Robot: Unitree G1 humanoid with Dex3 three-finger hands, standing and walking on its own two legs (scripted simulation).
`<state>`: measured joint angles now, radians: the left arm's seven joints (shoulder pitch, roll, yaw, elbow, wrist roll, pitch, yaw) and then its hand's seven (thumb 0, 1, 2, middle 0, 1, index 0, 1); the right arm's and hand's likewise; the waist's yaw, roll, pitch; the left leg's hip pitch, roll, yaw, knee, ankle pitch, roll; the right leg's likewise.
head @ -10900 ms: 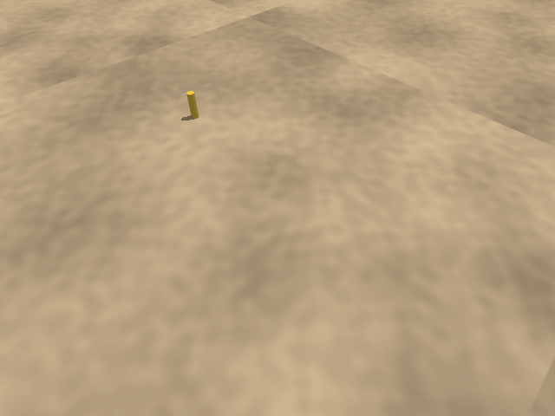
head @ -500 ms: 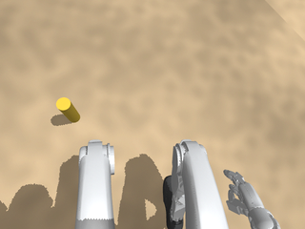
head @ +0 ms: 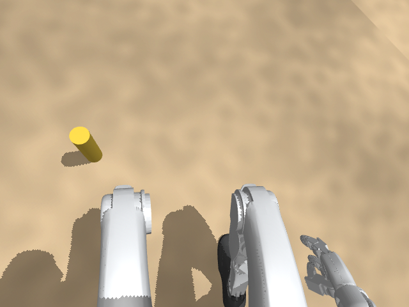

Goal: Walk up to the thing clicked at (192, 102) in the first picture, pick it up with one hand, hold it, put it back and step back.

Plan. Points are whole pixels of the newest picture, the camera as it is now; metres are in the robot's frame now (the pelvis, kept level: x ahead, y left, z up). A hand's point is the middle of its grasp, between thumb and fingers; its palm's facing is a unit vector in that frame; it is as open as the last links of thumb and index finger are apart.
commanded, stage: go down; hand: left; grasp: from the side
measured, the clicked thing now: (87, 146) +0.46 +0.28 -0.29
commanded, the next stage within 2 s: approach in 0.44 s
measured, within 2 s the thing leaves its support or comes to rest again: neither
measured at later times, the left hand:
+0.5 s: hand out of the picture +0.35 +0.46 +0.00, palm faces +0.34 -0.94 -0.10, open 17.3 cm
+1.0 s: hand out of the picture +0.39 +0.40 -0.15, palm faces +0.30 -0.95 +0.02, open 17.6 cm
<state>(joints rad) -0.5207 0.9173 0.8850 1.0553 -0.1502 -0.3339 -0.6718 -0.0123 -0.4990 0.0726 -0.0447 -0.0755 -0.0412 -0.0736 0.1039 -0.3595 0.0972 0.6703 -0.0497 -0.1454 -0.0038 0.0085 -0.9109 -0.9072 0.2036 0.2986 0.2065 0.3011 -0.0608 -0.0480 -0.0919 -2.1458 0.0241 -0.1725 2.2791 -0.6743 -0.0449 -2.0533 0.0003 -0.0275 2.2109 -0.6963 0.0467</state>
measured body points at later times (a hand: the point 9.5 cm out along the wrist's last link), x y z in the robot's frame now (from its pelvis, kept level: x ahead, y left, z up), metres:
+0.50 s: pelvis +0.00 +0.00 -0.02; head +0.20 +0.09 +0.38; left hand +0.32 +0.51 +0.01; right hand +0.18 -0.27 -0.11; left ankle +0.09 +0.14 -0.34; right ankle +0.10 -0.14 -0.34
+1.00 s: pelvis +0.00 +0.01 -0.07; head +0.22 +0.13 +0.30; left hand +0.36 +0.45 -0.15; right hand +0.17 -0.26 -0.14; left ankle +0.09 +0.14 -0.34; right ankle +0.10 -0.14 -0.34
